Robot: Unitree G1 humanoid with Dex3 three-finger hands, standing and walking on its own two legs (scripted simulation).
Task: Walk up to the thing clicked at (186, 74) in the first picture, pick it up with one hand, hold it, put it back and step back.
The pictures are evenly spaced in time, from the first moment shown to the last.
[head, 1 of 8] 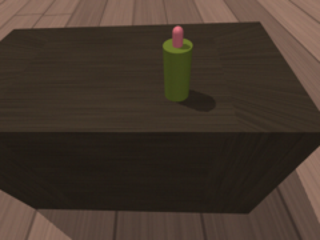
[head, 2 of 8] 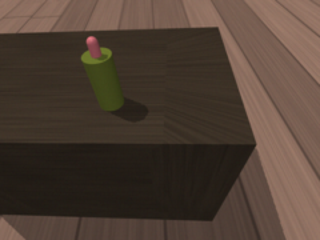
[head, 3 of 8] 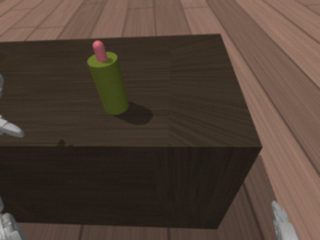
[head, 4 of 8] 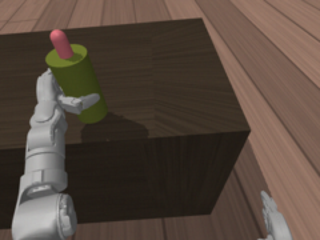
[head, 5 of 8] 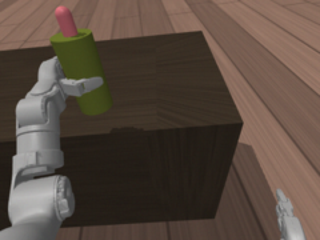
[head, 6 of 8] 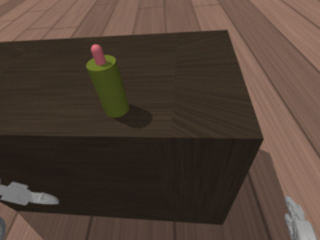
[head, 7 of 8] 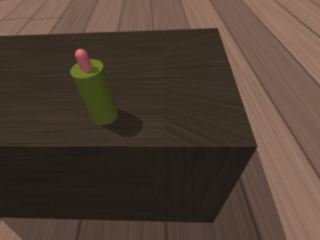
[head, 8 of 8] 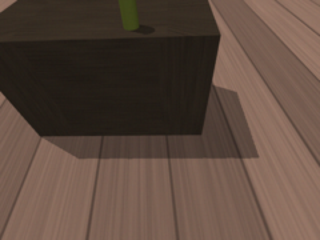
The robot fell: no
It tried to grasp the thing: yes
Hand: left
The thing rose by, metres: 0.22
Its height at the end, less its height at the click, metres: +0.00
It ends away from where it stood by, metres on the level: 0.05
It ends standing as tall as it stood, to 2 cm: yes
